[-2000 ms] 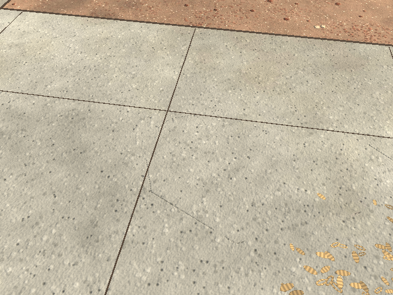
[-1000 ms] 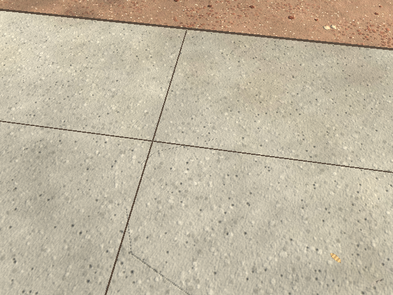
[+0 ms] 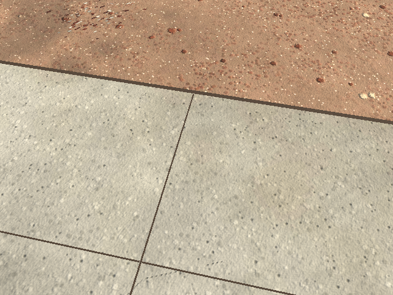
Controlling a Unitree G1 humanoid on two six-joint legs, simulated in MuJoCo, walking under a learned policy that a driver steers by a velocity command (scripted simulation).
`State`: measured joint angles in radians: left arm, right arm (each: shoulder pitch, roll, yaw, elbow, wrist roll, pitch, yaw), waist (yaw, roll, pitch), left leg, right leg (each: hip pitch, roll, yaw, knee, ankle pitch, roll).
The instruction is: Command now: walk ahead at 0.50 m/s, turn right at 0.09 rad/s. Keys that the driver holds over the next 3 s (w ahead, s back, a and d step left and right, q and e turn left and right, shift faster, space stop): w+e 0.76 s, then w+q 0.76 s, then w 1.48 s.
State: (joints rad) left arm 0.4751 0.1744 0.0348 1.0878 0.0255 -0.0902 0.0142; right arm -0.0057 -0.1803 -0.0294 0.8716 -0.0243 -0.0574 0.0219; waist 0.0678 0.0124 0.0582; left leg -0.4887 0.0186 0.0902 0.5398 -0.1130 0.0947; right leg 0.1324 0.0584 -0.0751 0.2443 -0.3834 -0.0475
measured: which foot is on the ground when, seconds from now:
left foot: up 0.00-0.00, down 0.02-0.60, up 0.62-1.00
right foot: down 0.00-0.04, up 0.06-0.56, down 0.58-1.00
